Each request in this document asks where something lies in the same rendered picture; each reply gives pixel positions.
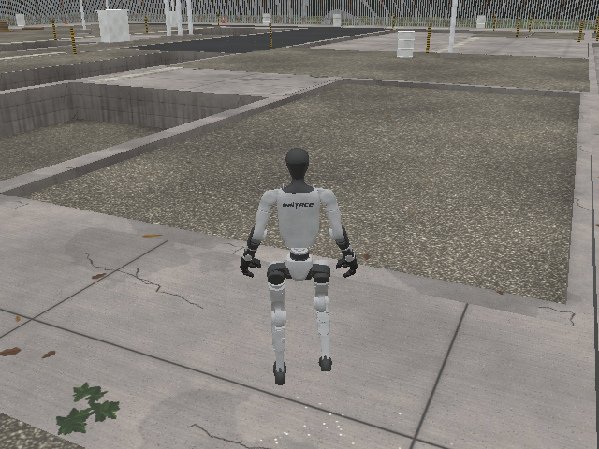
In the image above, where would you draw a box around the left robot upper arm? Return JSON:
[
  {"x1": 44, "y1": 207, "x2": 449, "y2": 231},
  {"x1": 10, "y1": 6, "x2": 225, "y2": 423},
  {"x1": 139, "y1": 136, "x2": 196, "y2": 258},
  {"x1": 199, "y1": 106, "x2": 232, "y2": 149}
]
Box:
[{"x1": 252, "y1": 189, "x2": 279, "y2": 241}]

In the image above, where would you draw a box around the left robot hand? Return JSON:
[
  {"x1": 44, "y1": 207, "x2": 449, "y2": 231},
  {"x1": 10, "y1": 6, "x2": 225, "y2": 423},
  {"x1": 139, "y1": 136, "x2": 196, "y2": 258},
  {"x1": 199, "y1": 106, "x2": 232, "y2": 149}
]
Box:
[{"x1": 240, "y1": 258, "x2": 261, "y2": 278}]

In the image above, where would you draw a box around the robot right shin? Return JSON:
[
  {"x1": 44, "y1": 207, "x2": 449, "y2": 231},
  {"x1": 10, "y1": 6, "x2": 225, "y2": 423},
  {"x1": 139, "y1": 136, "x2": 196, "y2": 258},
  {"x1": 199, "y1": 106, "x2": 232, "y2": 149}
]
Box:
[{"x1": 316, "y1": 296, "x2": 330, "y2": 360}]

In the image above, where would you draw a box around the right robot thigh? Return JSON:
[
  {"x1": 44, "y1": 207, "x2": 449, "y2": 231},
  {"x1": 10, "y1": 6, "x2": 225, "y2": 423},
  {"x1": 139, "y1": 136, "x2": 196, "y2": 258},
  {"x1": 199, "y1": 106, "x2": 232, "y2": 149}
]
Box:
[{"x1": 312, "y1": 260, "x2": 330, "y2": 312}]

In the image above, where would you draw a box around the right robot upper arm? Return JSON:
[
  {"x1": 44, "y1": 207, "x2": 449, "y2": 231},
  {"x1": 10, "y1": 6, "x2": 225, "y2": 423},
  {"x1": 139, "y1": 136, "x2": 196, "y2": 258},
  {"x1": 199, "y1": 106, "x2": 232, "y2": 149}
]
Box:
[{"x1": 317, "y1": 188, "x2": 344, "y2": 240}]

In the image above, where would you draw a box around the robot left forearm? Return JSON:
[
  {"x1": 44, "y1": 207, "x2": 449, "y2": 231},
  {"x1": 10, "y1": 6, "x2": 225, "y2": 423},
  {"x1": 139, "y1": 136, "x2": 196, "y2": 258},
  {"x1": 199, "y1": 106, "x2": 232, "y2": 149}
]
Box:
[{"x1": 242, "y1": 227, "x2": 261, "y2": 261}]

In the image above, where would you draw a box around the right robot hand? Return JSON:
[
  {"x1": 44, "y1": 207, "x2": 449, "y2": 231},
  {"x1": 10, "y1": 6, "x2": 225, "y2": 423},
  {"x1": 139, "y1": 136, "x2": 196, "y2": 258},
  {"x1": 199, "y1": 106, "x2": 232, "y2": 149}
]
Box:
[{"x1": 336, "y1": 256, "x2": 358, "y2": 278}]

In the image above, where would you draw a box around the robot right forearm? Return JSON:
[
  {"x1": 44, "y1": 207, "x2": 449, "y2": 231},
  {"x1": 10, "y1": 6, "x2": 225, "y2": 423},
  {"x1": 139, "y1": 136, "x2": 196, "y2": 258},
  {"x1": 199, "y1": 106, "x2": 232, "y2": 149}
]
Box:
[{"x1": 335, "y1": 225, "x2": 355, "y2": 262}]

